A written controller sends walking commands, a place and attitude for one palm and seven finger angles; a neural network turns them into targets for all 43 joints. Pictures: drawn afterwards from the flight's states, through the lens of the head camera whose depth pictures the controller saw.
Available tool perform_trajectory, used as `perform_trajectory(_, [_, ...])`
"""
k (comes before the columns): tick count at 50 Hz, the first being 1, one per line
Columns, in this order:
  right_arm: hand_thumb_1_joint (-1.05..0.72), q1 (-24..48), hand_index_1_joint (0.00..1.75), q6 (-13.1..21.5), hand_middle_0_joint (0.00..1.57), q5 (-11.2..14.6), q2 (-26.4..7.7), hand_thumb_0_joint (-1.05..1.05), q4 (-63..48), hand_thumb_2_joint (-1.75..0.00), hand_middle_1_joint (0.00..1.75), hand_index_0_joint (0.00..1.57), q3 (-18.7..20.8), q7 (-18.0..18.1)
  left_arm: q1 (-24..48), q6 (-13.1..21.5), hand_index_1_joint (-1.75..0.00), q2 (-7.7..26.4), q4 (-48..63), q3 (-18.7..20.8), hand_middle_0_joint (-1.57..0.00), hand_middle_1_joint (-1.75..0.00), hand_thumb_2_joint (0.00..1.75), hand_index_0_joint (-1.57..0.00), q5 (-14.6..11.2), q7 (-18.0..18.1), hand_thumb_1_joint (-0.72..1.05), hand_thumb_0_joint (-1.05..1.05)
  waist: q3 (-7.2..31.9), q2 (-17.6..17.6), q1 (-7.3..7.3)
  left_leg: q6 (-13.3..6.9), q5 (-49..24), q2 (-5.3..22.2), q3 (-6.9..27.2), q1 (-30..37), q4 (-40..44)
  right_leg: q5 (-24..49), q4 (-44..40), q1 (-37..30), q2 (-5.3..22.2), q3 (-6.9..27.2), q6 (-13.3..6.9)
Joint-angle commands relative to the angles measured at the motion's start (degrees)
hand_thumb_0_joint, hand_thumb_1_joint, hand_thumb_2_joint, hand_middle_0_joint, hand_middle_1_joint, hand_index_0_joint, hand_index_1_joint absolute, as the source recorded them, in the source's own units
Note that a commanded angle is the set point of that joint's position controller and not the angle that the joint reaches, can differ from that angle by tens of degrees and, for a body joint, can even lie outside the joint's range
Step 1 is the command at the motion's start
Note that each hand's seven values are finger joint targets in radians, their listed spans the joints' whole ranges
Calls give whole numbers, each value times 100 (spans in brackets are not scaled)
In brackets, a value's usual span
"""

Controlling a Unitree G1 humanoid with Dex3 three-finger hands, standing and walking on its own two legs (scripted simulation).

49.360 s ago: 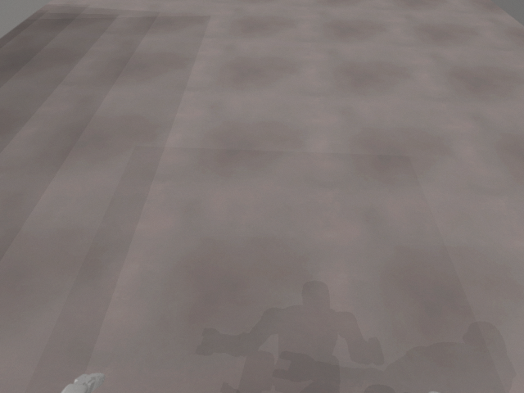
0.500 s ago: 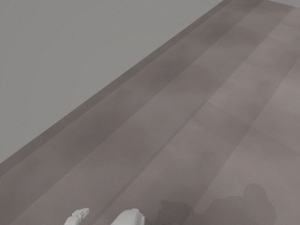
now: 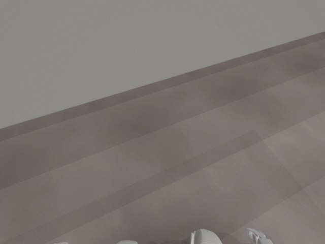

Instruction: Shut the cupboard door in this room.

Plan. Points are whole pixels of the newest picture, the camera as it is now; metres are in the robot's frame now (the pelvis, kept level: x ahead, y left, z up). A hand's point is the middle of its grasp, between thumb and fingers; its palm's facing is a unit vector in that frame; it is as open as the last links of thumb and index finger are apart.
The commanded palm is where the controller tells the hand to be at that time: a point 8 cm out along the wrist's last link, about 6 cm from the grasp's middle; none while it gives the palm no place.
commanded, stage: walk to a spot facing it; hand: left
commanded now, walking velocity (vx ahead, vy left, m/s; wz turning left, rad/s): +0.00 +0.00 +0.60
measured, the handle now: out of the picture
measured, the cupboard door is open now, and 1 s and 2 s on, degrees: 88 88 88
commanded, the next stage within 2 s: none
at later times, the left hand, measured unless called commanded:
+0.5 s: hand out of the picture +0.07 +0.15 -0.14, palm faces +0.29 -0.92 -0.27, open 7.4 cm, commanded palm none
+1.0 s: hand out of the picture -0.04 +0.22 -0.16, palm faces +0.58 -0.78 -0.24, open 7.4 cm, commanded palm none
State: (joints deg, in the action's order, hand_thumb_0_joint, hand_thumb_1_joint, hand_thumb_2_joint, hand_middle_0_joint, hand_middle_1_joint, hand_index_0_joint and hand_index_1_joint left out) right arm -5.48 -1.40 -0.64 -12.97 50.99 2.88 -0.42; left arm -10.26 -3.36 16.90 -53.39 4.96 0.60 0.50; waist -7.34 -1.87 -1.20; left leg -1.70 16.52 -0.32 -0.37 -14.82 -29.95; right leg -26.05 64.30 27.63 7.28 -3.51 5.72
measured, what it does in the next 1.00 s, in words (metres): steps on the spot, turning left: right foot, then left foot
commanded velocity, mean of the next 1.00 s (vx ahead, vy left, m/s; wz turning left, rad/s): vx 0.07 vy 0.00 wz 0.60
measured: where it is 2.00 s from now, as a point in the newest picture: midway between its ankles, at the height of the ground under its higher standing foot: (111, 213)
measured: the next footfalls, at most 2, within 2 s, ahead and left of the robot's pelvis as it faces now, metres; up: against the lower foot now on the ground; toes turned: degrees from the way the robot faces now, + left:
right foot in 0.26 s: +0.09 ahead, -0.15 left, +0.00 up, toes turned +6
left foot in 0.74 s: -0.01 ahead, +0.09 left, +0.00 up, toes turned +33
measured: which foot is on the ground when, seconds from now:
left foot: down 0.00-0.26, up 0.28-0.72, down 0.74-1.00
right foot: up 0.00-0.24, down 0.26-0.74, up 0.76-1.00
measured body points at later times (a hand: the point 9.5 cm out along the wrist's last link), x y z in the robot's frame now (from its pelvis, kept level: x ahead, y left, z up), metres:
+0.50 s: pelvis +0.03 -0.06 +0.00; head +0.09 -0.08 +0.45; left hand +0.05 +0.20 -0.12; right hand +0.16 -0.30 -0.16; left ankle -0.06 +0.08 -0.64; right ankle +0.05 -0.15 -0.74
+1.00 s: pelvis +0.03 +0.00 +0.00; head +0.05 +0.03 +0.45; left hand -0.07 +0.26 -0.14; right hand +0.24 -0.16 -0.13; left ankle -0.04 +0.07 -0.74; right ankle +0.11 -0.14 -0.67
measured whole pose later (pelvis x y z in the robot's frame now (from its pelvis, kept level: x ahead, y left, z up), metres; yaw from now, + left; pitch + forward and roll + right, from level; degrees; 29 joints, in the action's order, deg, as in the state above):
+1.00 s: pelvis +0.03 +0.00 +0.00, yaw +35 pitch +1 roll -1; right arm -10.2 -0.2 -0.9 -11.8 52.1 2.4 -0.7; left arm -11.2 -2.2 15.2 -53.3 4.5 1.1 -1.1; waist -3.5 -1.0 -0.4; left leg -2.5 15.2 -1.5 1.2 -12.6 -26.4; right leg -22.3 58.8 28.4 6.5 -2.8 5.6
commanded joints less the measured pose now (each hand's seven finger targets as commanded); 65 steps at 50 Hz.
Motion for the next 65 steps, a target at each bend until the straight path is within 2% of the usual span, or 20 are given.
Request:
perform_trajectory(1, [-90,-431,30,95,20,-22,-1152,0,-262,-90,30,20,329,77,29,165,-30,331,569,20,-20,-30,90,-20,9,-13,90,0,1037,959,197,-712,-3282,1273,1208,1067,862,347,-194,422,-81,226,66])
perform_trajectory(7, [-90,-561,30,35,20,-63,-1177,0,-244,-90,30,20,406,65,425,213,-30,252,821,-44,-20,-30,90,-20,-23,3,90,0,972,1107,302,-793,-3202,1209,1771,827,623,65,-1528,-30,-358,184,29])
perform_trajectory(11, [-90,-277,30,3,20,-33,-1137,0,-322,-90,30,20,446,71,-191,326,-30,254,735,-32,-20,-30,90,-20,-58,19,90,0,1276,1121,3,-489,-3088,888,1927,294,-14,1078,-3482,-1467,-589,21,-86])
perform_trajectory(12, [-90,-307,30,16,20,14,-979,0,-343,-90,30,20,436,43,-487,410,-30,471,676,5,-20,-30,90,-20,-28,38,90,0,1359,609,-139,-183,-2223,592,1759,-253,-497,1867,-4359,-2323,-261,263,-160])
perform_trajectory(13, [-90,-514,30,48,20,65,-582,0,-413,-90,30,20,368,-6,-711,482,-30,1004,647,106,-20,-30,90,-20,66,104,90,0,1641,-1016,-186,288,168,-186,837,-1438,-1795,3039,-4574,-3412,1350,1703,-692])
perform_trajectory(14, [-90,-477,30,7,20,28,-655,0,-521,-90,30,20,390,1,-720,445,-30,1177,687,95,-20,-30,90,-20,52,107,90,0,1422,-1207,-149,424,2030,-365,498,-1692,-2916,3730,-4483,-2806,2265,2177,-1303])
perform_trajectory(19, [-90,-580,30,-186,20,-41,-569,0,-71,-90,30,20,371,-134,150,458,-30,393,903,-23,-20,-30,90,-20,42,138,90,0,719,-784,223,570,502,138,406,-1718,-4304,2984,-4503,-1826,1173,489,-1090])
perform_trajectory(31, [-90,216,30,-125,20,20,-398,0,-262,-90,30,20,159,-149,-680,381,-30,782,477,129,-20,-30,90,-20,98,106,90,0,883,-1034,-207,528,886,197,-406,-1021,-1573,3910,-4112,-2479,1524,-351,-1264])
perform_trajectory(35, [-90,-322,30,-11,20,-9,-580,0,-228,-90,30,20,198,-131,-538,324,-30,872,409,195,-20,-30,90,-20,47,66,90,0,1220,-723,139,364,-300,150,-610,383,279,3331,-3094,-1963,1447,-822,-800])
perform_trajectory(36, [-90,-717,30,46,20,-35,-1033,0,-164,-90,30,20,313,-112,-538,300,-30,693,474,171,-20,-30,90,-20,13,34,90,0,1499,257,380,82,-1217,716,187,1457,787,2444,-1976,-1066,1106,-998,-482])
perform_trajectory(37, [-90,-1022,30,53,20,-51,-1690,0,-180,-90,30,20,488,-74,-366,288,-30,274,696,33,-20,-30,90,-20,-21,-29,90,0,1511,2008,575,-654,-3347,2268,2158,2116,913,-1052,-656,606,233,-971,-45])
perform_trajectory(38, [-90,-1301,30,11,20,0,-1772,0,-22,-90,30,20,488,-29,-10,205,-30,302,830,-23,-20,-30,90,-20,32,30,90,0,1541,1720,691,-1056,-3592,2560,2209,1823,900,-1400,-142,741,183,-290,-78])
perform_trajectory(43, [-90,-502,30,147,20,-54,-1086,0,-249,-90,30,20,280,97,-65,244,-30,274,454,36,-20,-30,90,-20,49,-98,90,0,1048,907,254,-730,-1662,1424,1394,1110,1111,231,86,682,36,138,-50])
perform_trajectory(54, [-90,-994,30,272,20,-71,-1124,0,-66,-90,30,20,377,41,616,424,-30,153,854,-39,-20,-30,90,-20,42,-240,90,0,677,1136,382,-861,-138,1170,2075,782,1334,370,-2134,260,-271,-12,-2])
perform_trajectory(57, [-90,-742,30,250,20,-65,-1049,0,-79,-90,30,20,376,57,70,487,-30,155,717,-14,-20,-30,90,-20,38,-250,90,0,799,1040,58,-662,-273,899,2068,-34,737,739,-3186,-1192,-593,-250,-68])
perform_trajectory(58, [-90,-577,30,259,20,-41,-949,0,-122,-90,30,20,355,63,-424,543,-30,235,559,47,-20,-30,90,-20,42,-230,90,0,912,745,-234,-465,-64,620,1840,-822,88,1068,-3877,-2361,-486,-170,-133])
perform_trajectory(60, [-90,-431,30,337,20,16,-373,0,-420,-90,30,20,235,4,-1605,606,-30,1222,309,260,-20,-30,90,-20,86,-88,90,0,1316,-1907,-756,127,1954,-363,350,-2888,-2754,-446,-5227,-4067,2230,2848,-952])
perform_trajectory(61, [-90,-343,30,300,20,-51,-716,0,-462,-90,30,20,320,-41,-1428,599,-30,1177,367,228,-20,-30,90,-20,34,-42,90,0,1037,-1292,-585,121,1726,18,577,-2978,-3586,-1271,-5488,-3329,2413,3140,-1221])
perform_trajectory(63, [-90,-240,30,222,20,-96,-598,0,-247,-90,30,20,340,-156,-701,648,-30,707,450,150,-20,-30,90,-20,63,0,90,0,260,-871,-251,155,667,470,551,-2924,-4297,-1641,-5632,-2176,2096,2358,-1026])
perform_trajectory(65, [-90,-479,30,133,20,-99,-383,0,-15,-90,30,20,309,-244,-435,738,-30,258,409,20,-20,-30,90,-20,69,0,90,0,210,-522,43,285,-91,564,336,-2499,-4220,15,-5427,-1846,1499,792,-774])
